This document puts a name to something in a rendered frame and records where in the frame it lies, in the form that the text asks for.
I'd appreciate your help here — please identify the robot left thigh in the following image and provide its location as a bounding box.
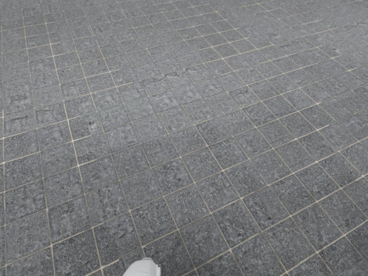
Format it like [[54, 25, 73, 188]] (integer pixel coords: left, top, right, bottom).
[[123, 260, 160, 276]]

